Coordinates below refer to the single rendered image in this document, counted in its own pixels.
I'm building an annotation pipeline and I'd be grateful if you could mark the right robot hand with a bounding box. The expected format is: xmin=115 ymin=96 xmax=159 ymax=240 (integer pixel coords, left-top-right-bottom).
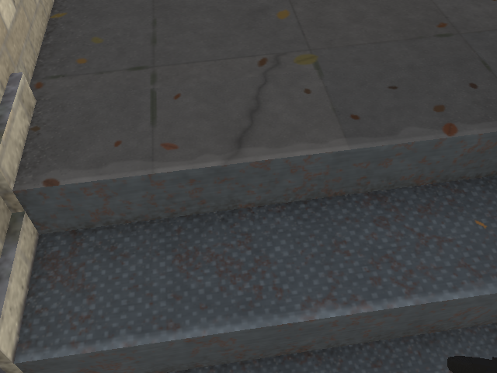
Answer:
xmin=447 ymin=356 xmax=497 ymax=373

